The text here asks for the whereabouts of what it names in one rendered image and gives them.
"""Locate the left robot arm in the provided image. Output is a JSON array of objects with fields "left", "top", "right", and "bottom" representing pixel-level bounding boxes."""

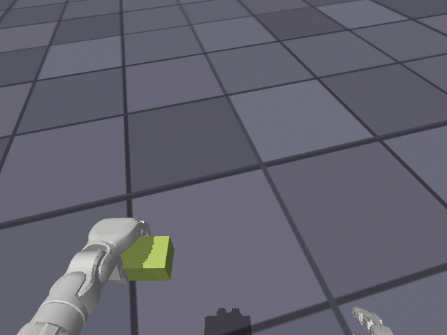
[{"left": 17, "top": 240, "right": 119, "bottom": 335}]

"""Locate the carton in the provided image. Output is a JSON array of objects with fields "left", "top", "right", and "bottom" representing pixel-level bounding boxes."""
[{"left": 87, "top": 236, "right": 175, "bottom": 281}]

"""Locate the right robot hand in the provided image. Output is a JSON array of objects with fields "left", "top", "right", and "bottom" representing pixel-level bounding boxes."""
[{"left": 352, "top": 307, "right": 394, "bottom": 335}]

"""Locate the left robot hand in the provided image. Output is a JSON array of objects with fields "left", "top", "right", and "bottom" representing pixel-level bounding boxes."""
[{"left": 88, "top": 218, "right": 151, "bottom": 284}]

